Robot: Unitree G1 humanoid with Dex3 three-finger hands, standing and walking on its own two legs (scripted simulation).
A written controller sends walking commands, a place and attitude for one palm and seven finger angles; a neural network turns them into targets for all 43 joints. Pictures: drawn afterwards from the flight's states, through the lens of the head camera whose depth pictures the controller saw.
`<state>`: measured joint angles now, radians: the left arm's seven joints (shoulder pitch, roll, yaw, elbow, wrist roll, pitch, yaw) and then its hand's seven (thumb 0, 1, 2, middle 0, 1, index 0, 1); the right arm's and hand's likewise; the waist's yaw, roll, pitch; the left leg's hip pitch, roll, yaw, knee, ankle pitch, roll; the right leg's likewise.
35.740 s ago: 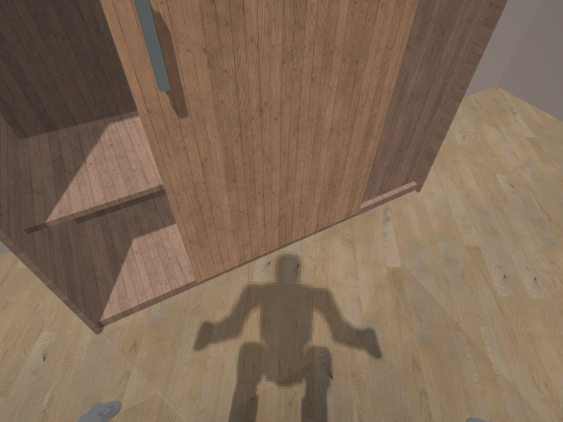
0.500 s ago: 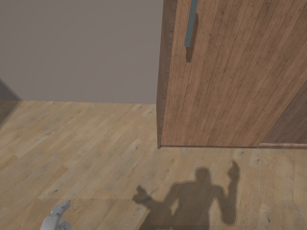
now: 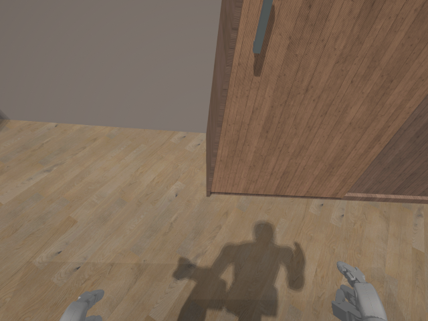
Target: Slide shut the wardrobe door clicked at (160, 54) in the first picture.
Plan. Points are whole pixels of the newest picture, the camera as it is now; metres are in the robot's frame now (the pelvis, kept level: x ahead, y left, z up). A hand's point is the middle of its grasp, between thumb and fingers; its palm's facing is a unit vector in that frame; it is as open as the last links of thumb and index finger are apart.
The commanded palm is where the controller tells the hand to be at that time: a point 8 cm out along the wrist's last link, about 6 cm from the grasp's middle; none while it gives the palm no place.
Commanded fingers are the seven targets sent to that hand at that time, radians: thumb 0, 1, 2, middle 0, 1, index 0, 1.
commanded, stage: let the arm hang, fingers relaxed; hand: right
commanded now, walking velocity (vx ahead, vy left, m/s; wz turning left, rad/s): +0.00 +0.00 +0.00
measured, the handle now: (262, 16) +0.89 -0.05 +0.23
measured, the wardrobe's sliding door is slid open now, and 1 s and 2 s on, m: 0.00 0.00 0.00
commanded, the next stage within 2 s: look to check the result in 0.90 s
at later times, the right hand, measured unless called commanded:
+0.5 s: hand out of the picture +0.00 -0.24 -0.14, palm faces -0.06 +0.95 -0.30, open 7.4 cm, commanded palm none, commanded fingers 0.00 -0.90 -0.90 0.20 0.30 0.20 0.30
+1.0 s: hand out of the picture +0.07 -0.20 -0.15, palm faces -0.08 +0.97 -0.23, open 7.4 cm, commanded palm none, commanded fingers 0.00 -0.90 -0.90 0.20 0.30 0.20 0.30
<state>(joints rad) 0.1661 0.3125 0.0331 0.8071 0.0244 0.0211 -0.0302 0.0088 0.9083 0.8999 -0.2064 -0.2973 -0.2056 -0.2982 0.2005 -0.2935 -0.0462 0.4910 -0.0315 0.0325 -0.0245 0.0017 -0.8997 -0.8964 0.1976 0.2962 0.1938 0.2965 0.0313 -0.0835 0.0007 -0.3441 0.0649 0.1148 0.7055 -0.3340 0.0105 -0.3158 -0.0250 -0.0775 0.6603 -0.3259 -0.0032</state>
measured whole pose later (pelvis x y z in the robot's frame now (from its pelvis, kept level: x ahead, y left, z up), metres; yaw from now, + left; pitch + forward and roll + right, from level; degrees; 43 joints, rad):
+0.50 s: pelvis +0.00 -0.02 +0.02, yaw +2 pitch +0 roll +0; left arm 0.25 0.19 0.00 1.09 0.02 0.04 0.00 0.01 0.91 0.90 -0.20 -0.30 -0.20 -0.30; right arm 0.27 -0.24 0.01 1.13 -0.02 0.02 -0.03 0.00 -0.91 -0.90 0.20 0.30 0.20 0.30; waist -0.01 -0.04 0.04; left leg -0.23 0.05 0.08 0.41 -0.17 -0.01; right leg -0.22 -0.01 -0.12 0.42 -0.20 -0.04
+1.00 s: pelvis +0.03 -0.02 +0.03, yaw +3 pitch +0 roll +0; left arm 0.23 0.17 0.00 1.14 0.02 0.02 0.02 0.00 0.91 0.90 -0.20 -0.30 -0.20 -0.30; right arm 0.19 -0.17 0.01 1.12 -0.02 0.01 -0.04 0.00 -0.91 -0.90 0.20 0.30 0.20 0.30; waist 0.01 -0.02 0.05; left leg -0.20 0.05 0.06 0.42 -0.21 -0.02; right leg -0.16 -0.01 -0.14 0.39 -0.23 -0.03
